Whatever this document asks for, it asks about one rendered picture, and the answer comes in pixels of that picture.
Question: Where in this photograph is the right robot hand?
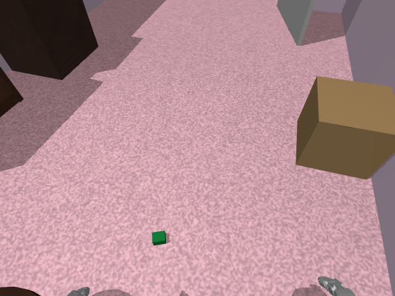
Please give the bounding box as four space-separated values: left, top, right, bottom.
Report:
318 276 355 296

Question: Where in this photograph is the bookshelf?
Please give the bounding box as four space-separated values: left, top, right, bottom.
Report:
0 67 23 117

